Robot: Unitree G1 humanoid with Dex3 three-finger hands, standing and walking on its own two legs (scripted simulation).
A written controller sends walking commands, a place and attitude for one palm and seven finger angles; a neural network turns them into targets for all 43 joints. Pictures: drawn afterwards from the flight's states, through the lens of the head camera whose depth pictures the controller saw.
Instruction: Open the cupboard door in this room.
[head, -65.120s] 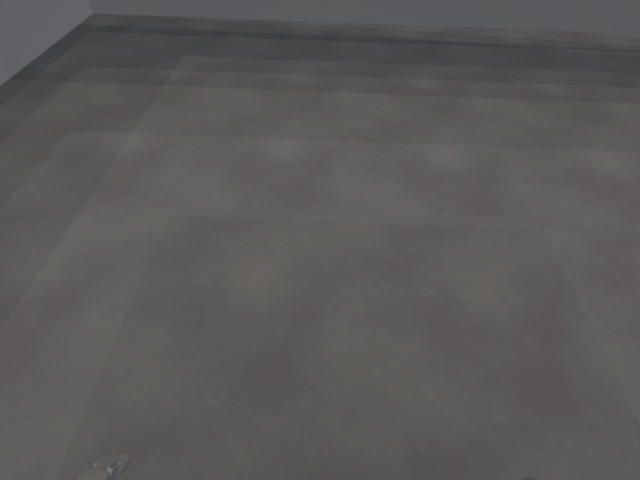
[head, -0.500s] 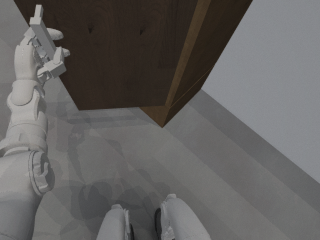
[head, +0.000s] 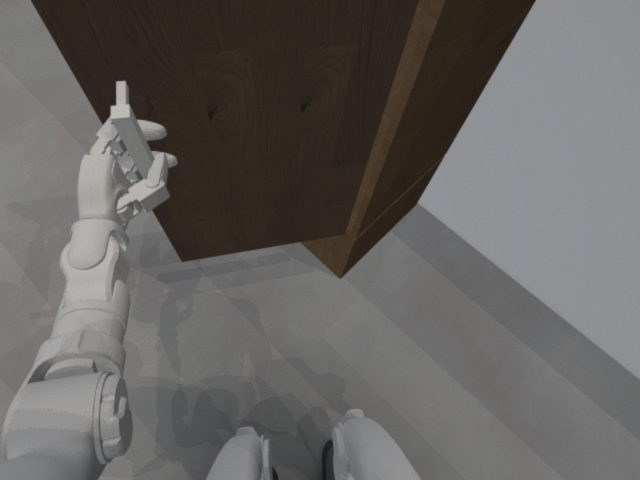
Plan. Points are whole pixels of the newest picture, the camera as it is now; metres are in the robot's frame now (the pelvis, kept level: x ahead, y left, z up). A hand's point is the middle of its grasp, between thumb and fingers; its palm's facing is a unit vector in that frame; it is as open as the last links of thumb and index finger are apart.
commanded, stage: pull the door open along its arc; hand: left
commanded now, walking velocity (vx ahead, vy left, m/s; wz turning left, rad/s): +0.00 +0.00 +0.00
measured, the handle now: (141, 141) +0.53 +0.20 +0.05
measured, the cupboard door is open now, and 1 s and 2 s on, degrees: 57 96 100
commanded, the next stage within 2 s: open thumb and fingers to let go in 0.70 s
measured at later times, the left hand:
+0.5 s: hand (231, 277) +0.34 +0.08 +0.04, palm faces +0.42 -0.91 +0.00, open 6.1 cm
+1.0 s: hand (282, 309) +0.31 +0.03 +0.03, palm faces +0.43 -0.90 -0.02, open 6.4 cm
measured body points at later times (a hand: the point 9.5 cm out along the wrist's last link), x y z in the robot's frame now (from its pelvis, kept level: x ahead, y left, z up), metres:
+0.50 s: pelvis +0.00 -0.02 +0.00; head +0.07 -0.02 +0.45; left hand +0.32 +0.13 +0.04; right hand +0.17 -0.22 -0.11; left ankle -0.02 +0.07 -0.65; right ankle +0.02 -0.11 -0.65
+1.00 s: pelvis -0.02 -0.07 +0.00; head +0.06 -0.07 +0.45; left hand +0.28 +0.08 +0.04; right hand +0.18 -0.27 -0.11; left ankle -0.02 +0.07 -0.65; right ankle +0.02 -0.11 -0.65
